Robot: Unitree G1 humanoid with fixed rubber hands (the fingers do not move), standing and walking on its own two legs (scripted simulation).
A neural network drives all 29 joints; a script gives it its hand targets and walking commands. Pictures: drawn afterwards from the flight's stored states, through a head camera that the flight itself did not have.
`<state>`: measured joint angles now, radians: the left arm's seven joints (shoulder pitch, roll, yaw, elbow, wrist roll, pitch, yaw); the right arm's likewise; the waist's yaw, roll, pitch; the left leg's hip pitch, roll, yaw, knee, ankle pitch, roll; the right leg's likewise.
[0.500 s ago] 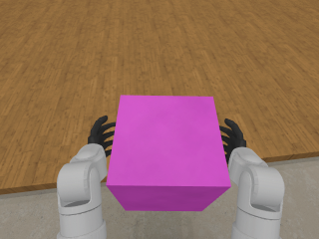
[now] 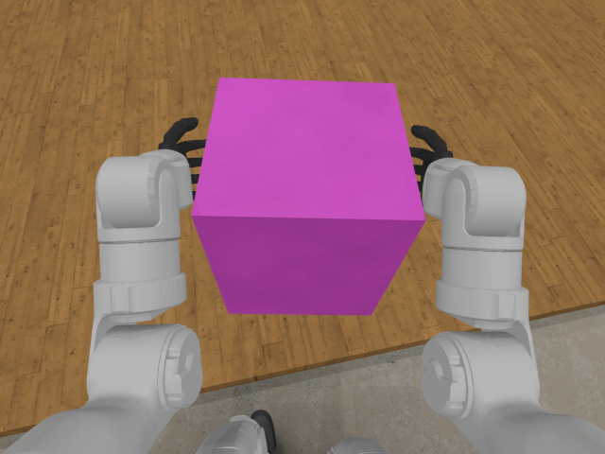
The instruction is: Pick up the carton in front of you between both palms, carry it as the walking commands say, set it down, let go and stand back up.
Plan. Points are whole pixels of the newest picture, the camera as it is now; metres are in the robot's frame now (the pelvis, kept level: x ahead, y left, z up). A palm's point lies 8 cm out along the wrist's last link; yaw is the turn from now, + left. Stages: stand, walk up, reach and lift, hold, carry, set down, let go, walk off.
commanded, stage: carry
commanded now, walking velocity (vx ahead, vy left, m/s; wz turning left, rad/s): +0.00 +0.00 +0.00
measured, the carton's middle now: (303, 209) +0.40 +0.00 +0.06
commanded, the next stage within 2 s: none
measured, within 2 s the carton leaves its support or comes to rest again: neither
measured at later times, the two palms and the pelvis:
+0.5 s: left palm (198, 96) +0.51 +0.13 +0.15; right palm (433, 100) +0.52 -0.17 +0.15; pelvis +0.14 -0.03 +0.02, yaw +2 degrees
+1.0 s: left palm (216, 110) +0.51 +0.11 +0.13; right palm (440, 114) +0.51 -0.19 +0.13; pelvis +0.16 -0.04 +0.01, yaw +0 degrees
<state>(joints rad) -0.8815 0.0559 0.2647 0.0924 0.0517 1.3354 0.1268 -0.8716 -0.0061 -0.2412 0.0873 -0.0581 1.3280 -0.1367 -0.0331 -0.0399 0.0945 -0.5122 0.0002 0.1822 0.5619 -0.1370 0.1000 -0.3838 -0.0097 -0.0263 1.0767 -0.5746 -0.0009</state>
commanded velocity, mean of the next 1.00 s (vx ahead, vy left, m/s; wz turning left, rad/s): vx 0.00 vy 0.00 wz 0.00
